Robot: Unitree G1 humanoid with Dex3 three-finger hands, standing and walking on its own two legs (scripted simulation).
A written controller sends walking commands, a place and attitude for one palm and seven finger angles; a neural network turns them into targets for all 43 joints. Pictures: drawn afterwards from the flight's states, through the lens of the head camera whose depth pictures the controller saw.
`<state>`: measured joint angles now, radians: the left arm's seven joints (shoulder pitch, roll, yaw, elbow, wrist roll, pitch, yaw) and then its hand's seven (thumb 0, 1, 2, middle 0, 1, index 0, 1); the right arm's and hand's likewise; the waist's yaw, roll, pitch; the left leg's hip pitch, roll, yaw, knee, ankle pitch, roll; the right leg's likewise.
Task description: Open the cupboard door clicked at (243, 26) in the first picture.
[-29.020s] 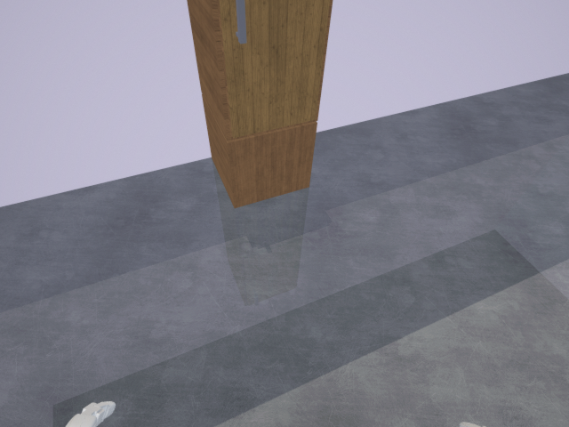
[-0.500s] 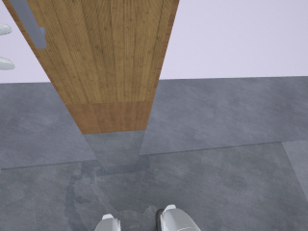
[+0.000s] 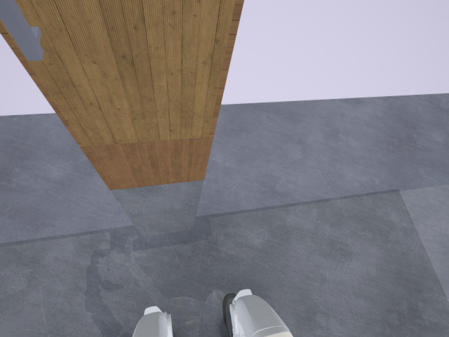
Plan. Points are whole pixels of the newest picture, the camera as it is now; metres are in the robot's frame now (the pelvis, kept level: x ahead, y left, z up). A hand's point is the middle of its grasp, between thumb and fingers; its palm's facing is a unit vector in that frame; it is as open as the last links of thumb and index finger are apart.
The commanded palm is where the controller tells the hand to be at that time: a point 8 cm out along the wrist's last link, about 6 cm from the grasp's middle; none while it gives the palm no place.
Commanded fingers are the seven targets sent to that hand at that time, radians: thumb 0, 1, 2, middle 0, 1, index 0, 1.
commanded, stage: slide the fingers in behind the handle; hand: left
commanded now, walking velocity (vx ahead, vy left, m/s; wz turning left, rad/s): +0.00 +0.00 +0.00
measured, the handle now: (13, 6) +0.59 +0.23 +0.14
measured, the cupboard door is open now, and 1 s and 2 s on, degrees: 0 0 0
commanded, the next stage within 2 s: close the thumb around the handle in 1.68 s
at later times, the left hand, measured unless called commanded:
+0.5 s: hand out of the picture +0.54 +0.27 +0.13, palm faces +0.01 -1.00 +0.02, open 14.0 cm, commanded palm +0.53 +0.31 +0.14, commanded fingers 0.00 -0.50 0.30 -0.30 -1.20 -0.30 -1.20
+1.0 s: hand (0, 39) +0.54 +0.24 +0.14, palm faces +0.00 -1.00 +0.01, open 14.0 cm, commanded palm +0.53 +0.28 +0.14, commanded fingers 0.00 -0.50 0.30 -0.30 -1.20 -0.30 -1.20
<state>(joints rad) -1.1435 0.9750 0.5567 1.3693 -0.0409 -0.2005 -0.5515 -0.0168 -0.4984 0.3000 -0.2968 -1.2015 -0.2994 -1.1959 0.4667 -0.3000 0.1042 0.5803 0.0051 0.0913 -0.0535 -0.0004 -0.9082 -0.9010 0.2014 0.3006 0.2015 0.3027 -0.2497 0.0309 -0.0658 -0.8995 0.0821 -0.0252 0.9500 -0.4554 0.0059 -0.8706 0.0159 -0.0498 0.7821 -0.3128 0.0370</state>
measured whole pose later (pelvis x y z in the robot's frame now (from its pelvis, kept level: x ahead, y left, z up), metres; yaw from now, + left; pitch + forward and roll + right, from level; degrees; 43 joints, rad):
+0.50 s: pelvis +0.01 +0.00 +0.00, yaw +1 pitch +22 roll -5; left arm -1.12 0.84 0.50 1.31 -0.06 -0.20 -0.48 -0.02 -0.50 0.30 -0.30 -1.20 -0.30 -1.20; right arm 0.43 -0.29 0.09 0.58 -0.01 0.07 -0.04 0.00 -0.91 -0.90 0.20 0.30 0.20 0.30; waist -0.23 0.04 -0.08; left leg -0.87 0.07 -0.03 0.94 -0.46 0.01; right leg -0.84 0.01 -0.06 0.77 -0.33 0.04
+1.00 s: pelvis +0.01 -0.01 +0.01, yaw +1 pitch +21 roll -4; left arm -1.06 0.75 0.46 1.26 -0.08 -0.21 -0.43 -0.02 -0.50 0.30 -0.30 -1.20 -0.30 -1.20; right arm 0.46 -0.29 0.06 0.61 -0.01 0.08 -0.02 0.00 -0.91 -0.90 0.20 0.30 0.20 0.30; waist -0.22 0.04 -0.09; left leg -0.81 0.08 -0.03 0.90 -0.45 -0.01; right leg -0.79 0.01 -0.05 0.75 -0.33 0.03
